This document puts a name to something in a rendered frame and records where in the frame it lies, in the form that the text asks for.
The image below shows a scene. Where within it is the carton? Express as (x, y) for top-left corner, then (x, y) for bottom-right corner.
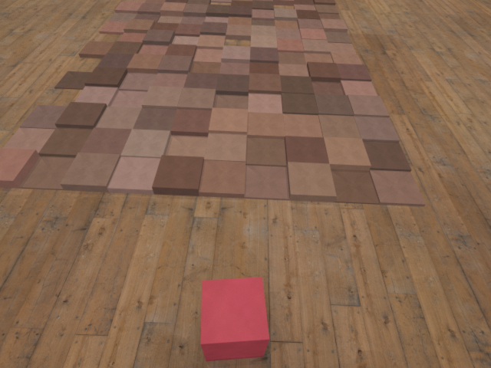
(201, 277), (269, 361)

